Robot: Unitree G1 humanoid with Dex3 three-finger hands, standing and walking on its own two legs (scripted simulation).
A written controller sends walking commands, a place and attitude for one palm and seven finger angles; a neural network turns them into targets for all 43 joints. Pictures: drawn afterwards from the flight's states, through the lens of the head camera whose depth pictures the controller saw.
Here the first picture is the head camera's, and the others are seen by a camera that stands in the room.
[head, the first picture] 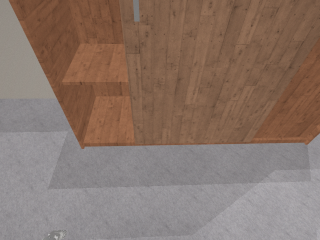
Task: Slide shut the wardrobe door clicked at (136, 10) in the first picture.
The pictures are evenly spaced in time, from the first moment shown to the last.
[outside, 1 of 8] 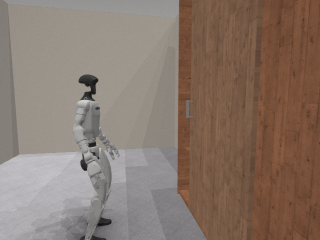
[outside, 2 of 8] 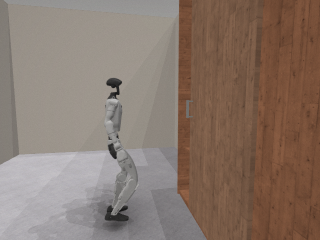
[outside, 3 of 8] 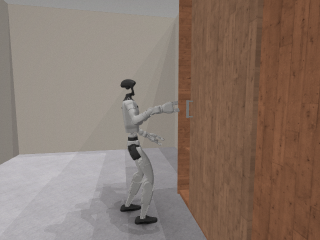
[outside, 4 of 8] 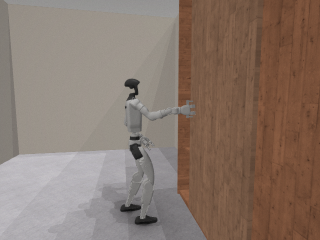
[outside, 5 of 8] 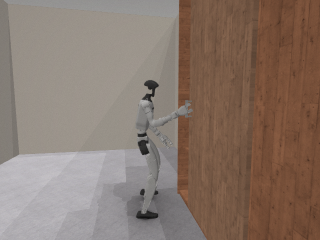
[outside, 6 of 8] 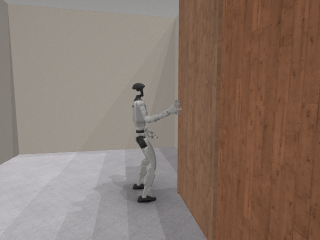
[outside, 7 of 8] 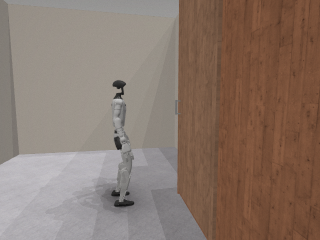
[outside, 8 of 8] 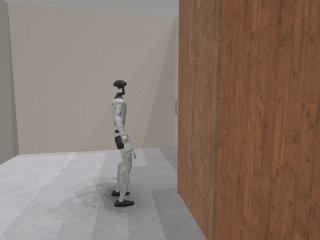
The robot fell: no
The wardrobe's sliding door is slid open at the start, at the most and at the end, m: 0.38 0.38 0.00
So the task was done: yes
